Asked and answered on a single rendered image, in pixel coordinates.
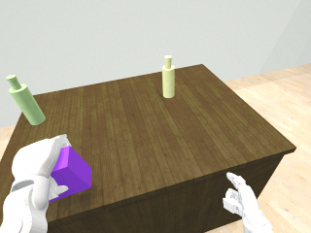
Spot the right robot forearm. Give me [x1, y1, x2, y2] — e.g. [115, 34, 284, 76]
[242, 207, 274, 233]

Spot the robot right hand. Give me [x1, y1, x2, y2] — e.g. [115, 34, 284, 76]
[223, 172, 259, 216]

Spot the sponge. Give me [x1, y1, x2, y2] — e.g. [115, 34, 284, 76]
[49, 145, 91, 203]

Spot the left robot forearm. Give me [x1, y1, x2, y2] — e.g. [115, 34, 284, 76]
[0, 175, 51, 233]

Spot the table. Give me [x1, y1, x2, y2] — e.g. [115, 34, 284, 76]
[0, 64, 296, 233]

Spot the robot left hand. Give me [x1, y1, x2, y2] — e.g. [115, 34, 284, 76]
[12, 134, 71, 201]

